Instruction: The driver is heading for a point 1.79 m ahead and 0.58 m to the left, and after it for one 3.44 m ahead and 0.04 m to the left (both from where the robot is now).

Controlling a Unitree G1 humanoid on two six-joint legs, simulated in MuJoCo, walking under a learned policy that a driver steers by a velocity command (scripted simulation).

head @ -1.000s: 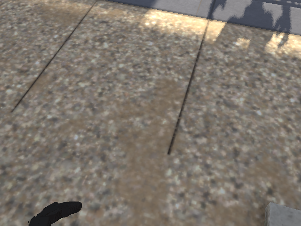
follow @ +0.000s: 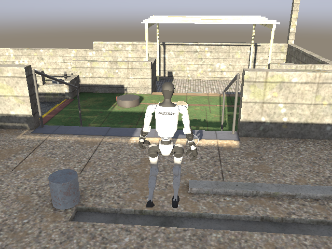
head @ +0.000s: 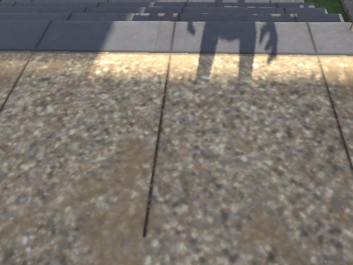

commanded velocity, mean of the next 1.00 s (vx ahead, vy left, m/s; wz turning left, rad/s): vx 0.02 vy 0.00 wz -0.01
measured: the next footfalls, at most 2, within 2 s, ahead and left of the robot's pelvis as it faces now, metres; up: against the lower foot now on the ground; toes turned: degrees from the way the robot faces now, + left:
left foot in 0.26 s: +0.12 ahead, +0.13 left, +0.00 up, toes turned -1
left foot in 1.44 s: +0.23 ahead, +0.16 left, +0.00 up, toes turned +3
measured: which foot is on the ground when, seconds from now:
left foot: up 0.00-0.24, down 0.26-1.00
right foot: down 0.00-1.00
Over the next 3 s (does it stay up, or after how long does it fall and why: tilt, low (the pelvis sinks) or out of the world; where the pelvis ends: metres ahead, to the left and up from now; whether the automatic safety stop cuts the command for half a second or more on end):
stays up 1.03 0.12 0.01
